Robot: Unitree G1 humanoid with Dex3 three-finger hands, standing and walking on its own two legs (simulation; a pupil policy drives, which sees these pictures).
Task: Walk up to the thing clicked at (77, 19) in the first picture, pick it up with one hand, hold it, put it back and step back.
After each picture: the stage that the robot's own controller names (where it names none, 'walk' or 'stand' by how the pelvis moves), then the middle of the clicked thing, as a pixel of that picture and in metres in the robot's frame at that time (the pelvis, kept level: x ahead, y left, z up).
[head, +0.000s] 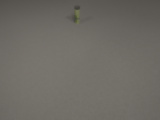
stand; (77, 15) +1.90 +0.03 -0.66
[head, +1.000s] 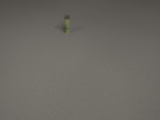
walk; (67, 24) +1.76 +0.09 -0.65
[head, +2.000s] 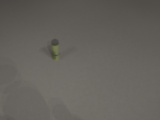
walk; (55, 50) +1.13 +0.19 -0.65
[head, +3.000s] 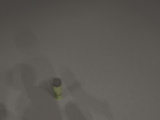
walk; (57, 89) +0.70 +0.16 -0.65
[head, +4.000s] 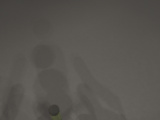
walk; (56, 116) +0.47 +0.19 -0.64
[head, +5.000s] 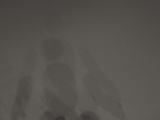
stand; out of the picture +0.40 +0.16 -0.65
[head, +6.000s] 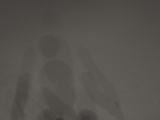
stand; out of the picture +0.38 +0.16 -0.65
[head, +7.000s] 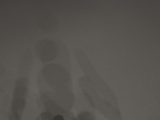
stand; out of the picture +0.41 +0.16 -0.66
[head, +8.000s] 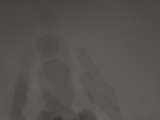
stand; out of the picture +0.39 +0.17 -0.66
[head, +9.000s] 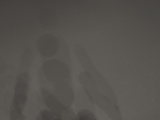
stand; out of the picture +0.38 +0.17 -0.66
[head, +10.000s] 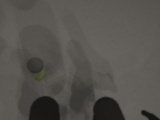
go down; (38, 71) +0.44 +0.19 -0.39
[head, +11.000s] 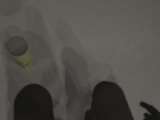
go down; (22, 55) +0.47 +0.23 -0.27
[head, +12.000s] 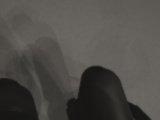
close in; out of the picture +0.45 +0.27 -0.18
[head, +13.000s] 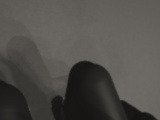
close; out of the picture +0.44 +0.29 -0.16
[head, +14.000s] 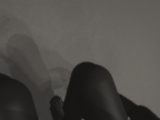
lift; out of the picture +0.40 +0.28 -0.16
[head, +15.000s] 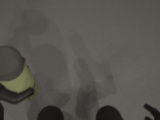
lift; (19, 79) +0.33 +0.19 +0.04
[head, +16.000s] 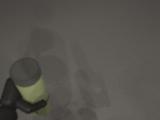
hold; (34, 92) +0.30 +0.16 +0.04
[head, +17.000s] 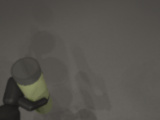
hold; (36, 90) +0.31 +0.16 +0.04
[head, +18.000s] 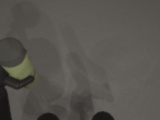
crouch; (21, 68) +0.38 +0.19 -0.01
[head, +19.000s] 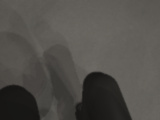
lower; out of the picture +0.48 +0.28 -0.06
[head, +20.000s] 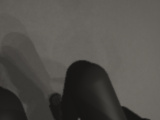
lower; out of the picture +0.45 +0.29 -0.17
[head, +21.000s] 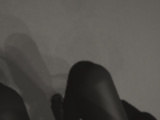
lower; out of the picture +0.43 +0.30 -0.16
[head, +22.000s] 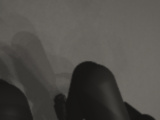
lower; out of the picture +0.42 +0.30 -0.17
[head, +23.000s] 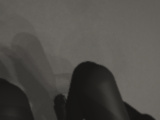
lower; out of the picture +0.41 +0.30 -0.17
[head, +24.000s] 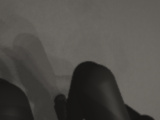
open; out of the picture +0.42 +0.27 -0.17
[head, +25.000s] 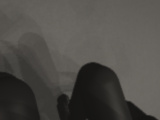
stand; out of the picture +0.41 +0.27 -0.17
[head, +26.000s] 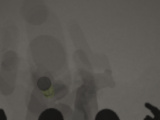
walk; (47, 88) +0.41 +0.18 -0.46
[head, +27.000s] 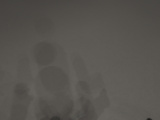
stand; out of the picture +0.38 +0.16 -0.60
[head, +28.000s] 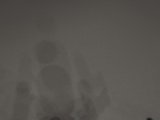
stand; out of the picture +0.38 +0.16 -0.60
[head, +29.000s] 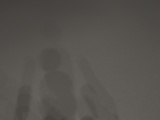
stand; out of the picture +0.40 +0.15 -0.65
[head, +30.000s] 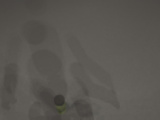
walk; (60, 105) +0.45 +0.14 -0.64
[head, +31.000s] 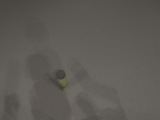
walk; (62, 81) +0.68 +0.20 -0.63
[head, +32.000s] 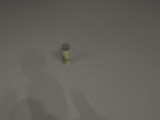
stand; (66, 55) +1.03 +0.16 -0.63
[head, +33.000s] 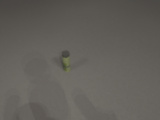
stand; (66, 61) +1.02 +0.15 -0.65
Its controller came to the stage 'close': yes
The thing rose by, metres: 0.68
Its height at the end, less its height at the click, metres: +0.00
